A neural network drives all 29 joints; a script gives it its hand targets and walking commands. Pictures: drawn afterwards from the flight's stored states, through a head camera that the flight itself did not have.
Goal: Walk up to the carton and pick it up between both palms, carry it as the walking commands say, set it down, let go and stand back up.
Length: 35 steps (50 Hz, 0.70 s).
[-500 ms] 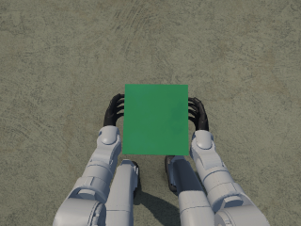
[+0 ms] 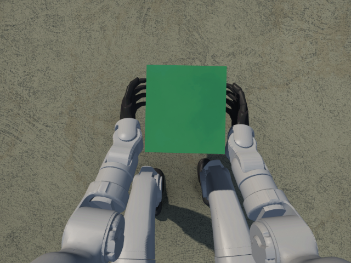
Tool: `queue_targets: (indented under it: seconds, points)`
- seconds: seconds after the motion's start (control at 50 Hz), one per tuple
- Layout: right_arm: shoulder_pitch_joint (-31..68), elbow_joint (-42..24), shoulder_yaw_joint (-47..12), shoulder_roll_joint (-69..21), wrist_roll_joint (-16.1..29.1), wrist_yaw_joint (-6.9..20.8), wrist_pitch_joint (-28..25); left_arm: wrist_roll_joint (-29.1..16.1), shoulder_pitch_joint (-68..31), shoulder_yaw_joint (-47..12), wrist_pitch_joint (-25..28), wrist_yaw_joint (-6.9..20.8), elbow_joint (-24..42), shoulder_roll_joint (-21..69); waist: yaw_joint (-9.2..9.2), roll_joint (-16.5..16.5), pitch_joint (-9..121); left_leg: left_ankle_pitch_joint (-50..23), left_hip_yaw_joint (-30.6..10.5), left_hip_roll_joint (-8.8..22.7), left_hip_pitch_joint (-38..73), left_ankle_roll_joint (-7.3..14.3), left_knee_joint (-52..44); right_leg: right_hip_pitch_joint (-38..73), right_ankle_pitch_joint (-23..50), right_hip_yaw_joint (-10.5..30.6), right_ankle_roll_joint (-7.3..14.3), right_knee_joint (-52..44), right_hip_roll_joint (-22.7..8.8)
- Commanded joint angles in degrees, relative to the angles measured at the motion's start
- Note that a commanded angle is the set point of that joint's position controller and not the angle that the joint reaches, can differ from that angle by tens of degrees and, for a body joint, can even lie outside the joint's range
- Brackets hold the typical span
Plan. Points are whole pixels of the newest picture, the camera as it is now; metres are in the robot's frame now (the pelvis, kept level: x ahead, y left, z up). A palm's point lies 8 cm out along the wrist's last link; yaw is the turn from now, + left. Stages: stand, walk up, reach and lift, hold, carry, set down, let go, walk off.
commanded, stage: set down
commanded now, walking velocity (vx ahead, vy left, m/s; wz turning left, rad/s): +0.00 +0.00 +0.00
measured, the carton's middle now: (183, 114) +0.40 -0.02 -0.22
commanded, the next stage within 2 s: none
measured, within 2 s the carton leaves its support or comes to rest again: neither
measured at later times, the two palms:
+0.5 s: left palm (138, 105) +0.43 +0.10 -0.22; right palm (230, 112) +0.40 -0.15 -0.23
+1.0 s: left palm (143, 103) +0.46 +0.10 -0.31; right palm (223, 108) +0.42 -0.15 -0.31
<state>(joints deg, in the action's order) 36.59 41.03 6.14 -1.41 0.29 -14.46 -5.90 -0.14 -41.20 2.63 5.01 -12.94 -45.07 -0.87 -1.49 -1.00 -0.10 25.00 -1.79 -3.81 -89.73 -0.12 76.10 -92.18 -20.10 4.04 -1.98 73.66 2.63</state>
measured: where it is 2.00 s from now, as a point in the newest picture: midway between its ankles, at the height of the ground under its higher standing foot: (181, 195)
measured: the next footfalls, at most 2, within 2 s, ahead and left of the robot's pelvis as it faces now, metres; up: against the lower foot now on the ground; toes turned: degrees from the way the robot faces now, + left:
none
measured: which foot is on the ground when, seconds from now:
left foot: down 0.00-1.00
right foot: down 0.00-1.00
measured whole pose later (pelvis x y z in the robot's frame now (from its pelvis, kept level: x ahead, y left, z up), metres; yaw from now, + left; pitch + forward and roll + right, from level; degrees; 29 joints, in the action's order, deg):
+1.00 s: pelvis -0.02 -0.01 -0.14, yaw +0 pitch +44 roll +1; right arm 56.9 48.9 8.0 3.4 4.3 -15.5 -1.1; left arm -3.8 -63.2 3.4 1.6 -12.6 -55.3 -6.5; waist -1.1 -0.3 -4.6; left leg 31.8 -1.7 -4.1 -117.5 -1.9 105.2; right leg -120.7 -25.4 2.9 -1.9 102.3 4.4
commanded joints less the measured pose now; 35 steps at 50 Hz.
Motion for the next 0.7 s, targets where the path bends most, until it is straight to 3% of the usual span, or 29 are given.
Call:
queue_targets:
  seconds: [0.0, 0.68]
  points:
    - [13.3, -7.8, -7.3, -12.9, 0.0, 0.9, -1.7, 0.1, -13.3, -6.7, 1.4, 0.3, 7.0, 12.5, -0.56, 0.0, 52.7, -14.1, -1.5, -4.2, 23.9, 0.3, -5.7, 28.5, 11.9, -3.0, -0.6, -2.0, 5.3]
    - [32.3, -3.5, -6.2, -11.7, 2.6, 0.1, 2.3, -2.4, -33.4, -4.9, -1.3, 0.4, 0.6, 9.4, 0.5, 1.3, 58.0, -7.0, 1.5, -5.0, 6.1, -0.3, 12.9, 15.0, 7.5, -4.1, -1.0, 14.7, 6.3]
